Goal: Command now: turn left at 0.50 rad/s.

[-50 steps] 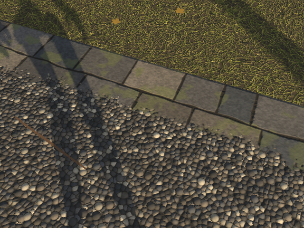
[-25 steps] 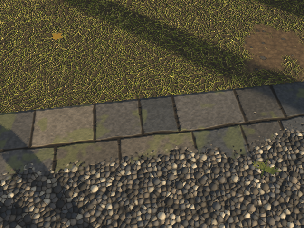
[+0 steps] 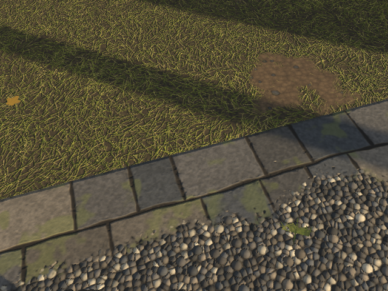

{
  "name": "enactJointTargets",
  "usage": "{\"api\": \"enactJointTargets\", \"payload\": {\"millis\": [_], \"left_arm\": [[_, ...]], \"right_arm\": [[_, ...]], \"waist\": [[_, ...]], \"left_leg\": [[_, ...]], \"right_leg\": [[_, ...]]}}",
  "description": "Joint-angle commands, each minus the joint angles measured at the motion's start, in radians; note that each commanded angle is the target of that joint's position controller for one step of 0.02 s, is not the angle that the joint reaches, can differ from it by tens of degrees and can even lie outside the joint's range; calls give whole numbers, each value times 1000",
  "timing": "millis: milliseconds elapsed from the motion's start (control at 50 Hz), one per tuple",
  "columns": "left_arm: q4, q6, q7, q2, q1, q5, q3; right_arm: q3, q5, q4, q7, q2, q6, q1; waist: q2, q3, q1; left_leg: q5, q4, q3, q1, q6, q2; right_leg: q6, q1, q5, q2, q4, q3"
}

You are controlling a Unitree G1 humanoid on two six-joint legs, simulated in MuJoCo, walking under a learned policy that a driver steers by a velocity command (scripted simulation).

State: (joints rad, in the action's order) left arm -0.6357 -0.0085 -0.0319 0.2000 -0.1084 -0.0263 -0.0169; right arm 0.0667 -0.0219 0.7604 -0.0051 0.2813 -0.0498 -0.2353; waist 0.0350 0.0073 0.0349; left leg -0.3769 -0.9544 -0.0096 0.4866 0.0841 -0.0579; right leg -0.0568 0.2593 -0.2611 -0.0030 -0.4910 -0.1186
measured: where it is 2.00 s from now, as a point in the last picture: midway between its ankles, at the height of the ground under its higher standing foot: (172, 175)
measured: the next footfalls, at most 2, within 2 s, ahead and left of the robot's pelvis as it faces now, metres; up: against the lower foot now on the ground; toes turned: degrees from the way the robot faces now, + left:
left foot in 0.22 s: +0.01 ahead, +0.15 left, +0.00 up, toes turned +17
right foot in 0.78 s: +0.14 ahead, -0.02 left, +0.00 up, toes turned +31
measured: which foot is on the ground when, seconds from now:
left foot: up 0.00-0.20, down 0.22-0.78, up 0.80-1.00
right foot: down 0.00-0.22, up 0.24-0.76, down 0.78-1.00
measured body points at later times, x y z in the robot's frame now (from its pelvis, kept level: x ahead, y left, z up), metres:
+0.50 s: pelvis +0.00 +0.06 +0.01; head +0.04 +0.12 +0.45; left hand +0.05 +0.40 -0.09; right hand +0.27 -0.14 -0.06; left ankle -0.03 +0.14 -0.74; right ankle +0.11 -0.09 -0.66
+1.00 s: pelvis +0.17 +0.09 +0.01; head +0.20 +0.07 +0.45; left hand +0.01 +0.32 -0.10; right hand +0.45 -0.06 -0.09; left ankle +0.15 +0.24 -0.68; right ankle +0.11 -0.04 -0.74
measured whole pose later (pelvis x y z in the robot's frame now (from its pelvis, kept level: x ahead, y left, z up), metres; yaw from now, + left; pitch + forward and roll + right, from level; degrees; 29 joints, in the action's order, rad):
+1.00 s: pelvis +0.17 +0.09 +0.01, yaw +20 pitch +4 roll +2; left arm -0.85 0.05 0.03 0.25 -0.55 -0.01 -0.06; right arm 0.03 0.06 0.61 0.05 0.30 0.04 -0.15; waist 0.05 -0.04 -0.09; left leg -0.28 -0.94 0.03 0.58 0.02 -0.01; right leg -0.08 0.06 -0.32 0.08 -0.33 0.18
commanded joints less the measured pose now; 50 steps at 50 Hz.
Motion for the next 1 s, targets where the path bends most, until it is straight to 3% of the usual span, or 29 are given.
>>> {"api": "enactJointTargets", "payload": {"millis": [20,100,160,200,220,240,260,280,300,320,340,380,440,540,620,640,660,680,700,720,760,780,800,820,840,860,880,940,1000], "left_arm": [[38,3,-13,210,-37,5,-80],[35,3,-7,221,-5,11,-95],[26,4,-2,240,2,29,-109],[14,3,4,240,16,49,-114],[-12,5,12,217,-30,51,-113],[6,9,16,177,-20,26,-104],[95,19,15,131,75,-6,-81],[87,23,13,185,132,-1,-95],[87,25,11,197,140,20,-99],[67,25,0,197,111,19,-102],[58,23,-9,213,89,8,-107],[41,24,-7,198,45,3,-105],[31,28,-7,173,45,14,-94],[33,36,-1,173,89,23,-90],[5,39,20,180,48,22,-81],[5,42,30,169,37,26,-71],[5,48,42,160,34,36,-65],[12,56,51,170,43,53,-68],[16,66,56,184,53,67,-70],[12,80,59,188,37,74,-71],[-32,108,61,178,-79,71,-71],[-69,119,60,186,-184,67,-75],[-94,132,58,253,-295,62,-90],[-108,138,76,332,-388,47,-119],[-106,144,82,285,-401,42,-105],[-110,100,89,278,-365,-25,-108],[-104,86,79,273,-372,-20,-108],[-138,77,55,226,-391,16,-89],[-160,72,47,229,-409,19,-92]], "right_arm": [[21,0,-130,4,86,6,100],[22,-3,-163,18,64,-1,85],[30,-8,-192,35,66,-11,84],[42,-10,-187,40,71,-21,36],[59,-5,-173,27,103,-21,-16],[99,-1,-176,5,230,-15,-87],[112,34,-204,5,340,6,-87],[99,46,-210,18,277,33,-89],[87,36,-204,17,258,50,-52],[83,10,-209,6,235,52,10],[70,-9,-222,-3,205,44,59],[62,-1,-240,-17,197,34,93],[66,0,-240,-29,209,30,63],[74,-2,-257,-39,225,17,77],[37,23,-250,-30,165,15,86],[22,23,-236,-24,136,18,63],[16,21,-219,-13,132,23,26],[19,23,-213,-1,160,32,9],[20,27,-206,7,177,46,10],[18,28,-200,9,178,60,14],[11,21,-193,4,155,83,29],[1,19,-204,-1,123,95,64],[-15,16,-244,-2,69,116,103],[-4,-8,-296,-11,104,145,178],[5,-28,-302,-12,142,172,219],[2,104,-261,11,149,145,226],[-1,114,-261,25,128,141,218],[-22,96,-256,55,77,120,217],[-36,78,-273,61,69,108,293]], "waist": [[-142,-40,-77],[-145,-72,-64],[-165,-98,-54],[-158,-117,-13],[-103,-126,4],[114,-134,21],[334,-163,8],[150,-227,70],[95,-171,33],[30,-127,-10],[32,-107,-34],[59,-126,-63],[53,-134,-50],[110,-109,-33],[139,-155,-2],[128,-182,9],[132,-166,26],[151,-102,38],[162,-21,38],[159,30,21],[127,41,-35],[69,34,-76],[-119,16,-99],[-310,65,-137],[-210,104,-149],[-108,112,-136],[-90,93,-134],[-144,77,-116],[-148,84,-131]], "left_leg": [[-49,-5,7,120,0,-42],[-54,87,-49,40,-25,-28],[-28,208,-85,-28,-62,-9],[102,384,-120,-160,-105,29],[244,482,-84,-285,-145,52],[625,549,185,-489,-234,-108],[906,544,569,-594,-447,-322],[799,577,530,-586,-479,-330],[708,586,447,-542,-423,-270],[637,580,383,-497,-362,-209],[619,584,357,-450,-331,-185],[662,580,328,-390,-316,-137],[609,570,351,-392,-303,-104],[409,553,462,-352,-280,-70],[564,482,422,-338,-281,-105],[398,513,423,-322,-286,-106],[90,564,444,-289,-294,-102],[-184,617,480,-242,-306,-107],[-320,654,509,-197,-316,-122],[-364,662,511,-181,-314,-127],[-339,617,455,-162,-289,-107],[-260,507,379,-104,-259,-64],[-92,220,183,58,-185,65],[-110,-41,74,345,-129,134],[-108,-142,152,459,-138,104],[-31,-134,116,483,-127,71],[28,-123,98,446,-112,55],[90,-37,51,331,-65,41],[135,104,6,282,-36,68]], "right_leg": [[-209,-164,346,-359,167,217],[-188,-171,470,-357,129,128],[-145,-197,500,-370,77,77],[-74,-158,443,-351,-20,4],[-9,-78,344,-300,-126,-48],[84,177,75,-190,-412,-126],[154,502,-435,-19,-670,-19],[146,541,-436,-22,-788,153],[121,550,-340,-28,-789,183],[113,555,-241,-42,-744,195],[113,538,-177,-48,-703,203],[124,460,-87,-14,-696,198],[140,439,-34,26,-567,212],[148,383,-10,72,-346,250],[135,249,-17,13,-291,202],[122,193,-19,2,-268,181],[103,151,-33,4,-252,150],[76,151,-68,12,-234,126],[44,159,-105,12,-205,121],[13,146,-123,10,-149,117],[-43,24,-106,12,-34,121],[-77,-77,-141,-20,7,203],[-175,-228,-346,-148,157,502],[-320,-348,-548,-317,326,948],[-323,-377,-590,-342,345,1016],[-248,-380,-498,-276,314,887],[-211,-366,-391,-228,302,777],[-183,-276,-164,-133,332,630],[-188,-222,-10,-92,331,574]]}}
